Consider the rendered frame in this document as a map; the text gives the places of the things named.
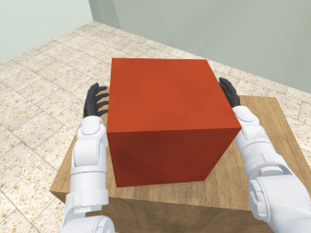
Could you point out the robot right hand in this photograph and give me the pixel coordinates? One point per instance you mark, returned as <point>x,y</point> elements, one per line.
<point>230,92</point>

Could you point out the left robot forearm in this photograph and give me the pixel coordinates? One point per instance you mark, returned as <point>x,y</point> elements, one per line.
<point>88,191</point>

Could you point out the right robot forearm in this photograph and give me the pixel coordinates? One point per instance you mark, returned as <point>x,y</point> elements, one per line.
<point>259,155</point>

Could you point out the carton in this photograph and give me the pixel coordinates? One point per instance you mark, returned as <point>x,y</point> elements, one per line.
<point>168,121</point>

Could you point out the left robot upper arm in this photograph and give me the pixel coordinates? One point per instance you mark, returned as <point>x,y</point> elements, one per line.
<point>89,224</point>

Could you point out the pedestal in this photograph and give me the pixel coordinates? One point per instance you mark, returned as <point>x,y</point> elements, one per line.
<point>220,204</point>

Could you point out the right robot upper arm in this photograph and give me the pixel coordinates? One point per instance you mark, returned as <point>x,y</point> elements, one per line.
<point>281,202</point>

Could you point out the robot left hand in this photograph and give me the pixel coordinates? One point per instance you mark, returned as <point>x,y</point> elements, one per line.
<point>91,106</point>

